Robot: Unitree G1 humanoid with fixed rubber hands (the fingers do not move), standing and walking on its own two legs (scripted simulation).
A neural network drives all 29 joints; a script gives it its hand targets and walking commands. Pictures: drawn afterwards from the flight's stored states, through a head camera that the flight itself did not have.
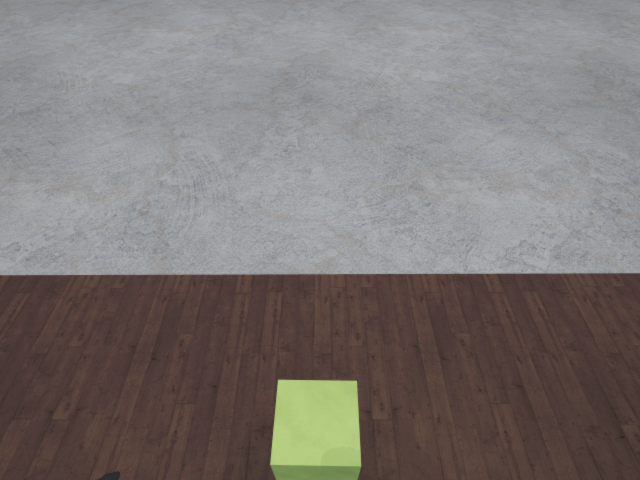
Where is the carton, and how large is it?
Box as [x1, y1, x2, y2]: [270, 380, 360, 479]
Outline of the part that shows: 278,380 270,465 276,479 357,479 360,468 360,450 356,381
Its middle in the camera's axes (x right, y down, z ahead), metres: +0.00 +0.54 +1.05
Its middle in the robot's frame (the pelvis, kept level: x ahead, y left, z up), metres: +0.38 +0.04 -0.66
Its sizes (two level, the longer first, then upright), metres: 0.210 0.200 0.250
